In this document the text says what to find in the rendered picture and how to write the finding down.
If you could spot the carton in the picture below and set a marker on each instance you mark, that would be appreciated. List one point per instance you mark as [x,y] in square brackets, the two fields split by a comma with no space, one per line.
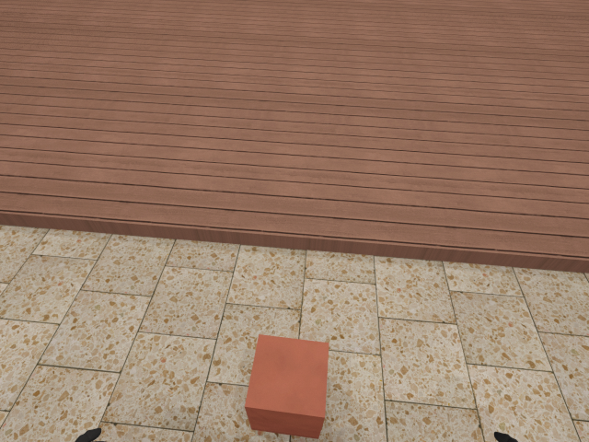
[288,386]

